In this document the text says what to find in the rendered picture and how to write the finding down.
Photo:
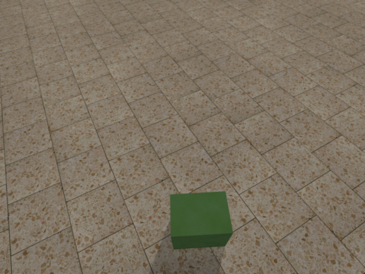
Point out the carton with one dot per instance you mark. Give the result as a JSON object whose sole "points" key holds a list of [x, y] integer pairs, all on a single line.
{"points": [[200, 220]]}

